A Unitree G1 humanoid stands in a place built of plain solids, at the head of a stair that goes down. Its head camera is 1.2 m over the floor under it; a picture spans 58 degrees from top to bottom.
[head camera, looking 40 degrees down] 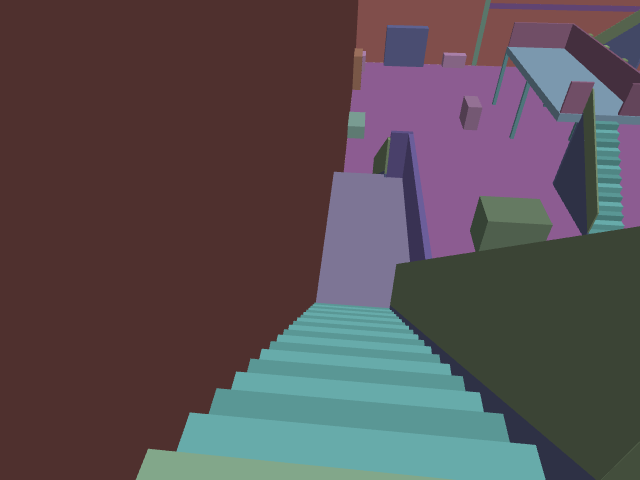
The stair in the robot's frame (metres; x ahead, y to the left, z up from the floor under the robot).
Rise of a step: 0.21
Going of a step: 0.22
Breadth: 1.16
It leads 6 degrees to the right of straight ahead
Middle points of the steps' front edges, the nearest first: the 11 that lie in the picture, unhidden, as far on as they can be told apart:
0.49 -0.11 0.00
0.71 -0.13 -0.21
0.93 -0.15 -0.43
1.15 -0.17 -0.64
1.37 -0.19 -0.85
1.59 -0.21 -1.07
1.81 -0.23 -1.28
2.03 -0.25 -1.49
2.25 -0.28 -1.71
2.47 -0.30 -1.92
2.69 -0.32 -2.13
